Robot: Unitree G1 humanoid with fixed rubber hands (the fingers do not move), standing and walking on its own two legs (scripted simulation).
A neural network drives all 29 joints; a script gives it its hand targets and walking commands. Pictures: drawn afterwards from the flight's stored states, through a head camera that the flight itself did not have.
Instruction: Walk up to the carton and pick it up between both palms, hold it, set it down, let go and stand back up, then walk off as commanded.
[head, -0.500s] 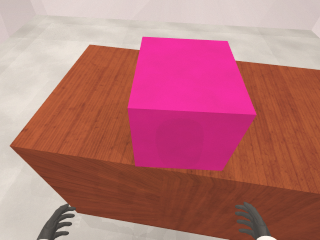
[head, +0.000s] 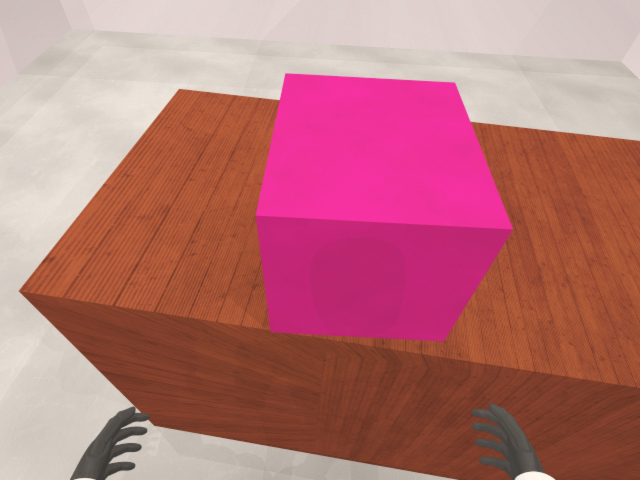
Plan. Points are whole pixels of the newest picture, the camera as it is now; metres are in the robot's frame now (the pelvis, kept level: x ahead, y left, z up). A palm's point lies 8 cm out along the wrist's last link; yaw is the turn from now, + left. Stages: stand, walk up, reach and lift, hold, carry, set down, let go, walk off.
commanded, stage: stand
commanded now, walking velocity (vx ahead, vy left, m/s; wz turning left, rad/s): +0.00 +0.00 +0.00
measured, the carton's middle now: (363, 206) +0.46 -0.06 +0.08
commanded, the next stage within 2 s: none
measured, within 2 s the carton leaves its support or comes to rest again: neither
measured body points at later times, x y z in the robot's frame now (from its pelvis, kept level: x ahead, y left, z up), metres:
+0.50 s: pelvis -0.01 +0.00 +0.00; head -0.01 +0.01 +0.45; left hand +0.15 +0.28 -0.07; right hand +0.15 -0.26 -0.08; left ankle -0.01 +0.12 -0.71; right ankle -0.01 -0.12 -0.71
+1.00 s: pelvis -0.03 +0.00 +0.00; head -0.04 +0.01 +0.45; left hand +0.14 +0.28 -0.07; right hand +0.14 -0.26 -0.07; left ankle -0.01 +0.12 -0.71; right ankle -0.01 -0.12 -0.71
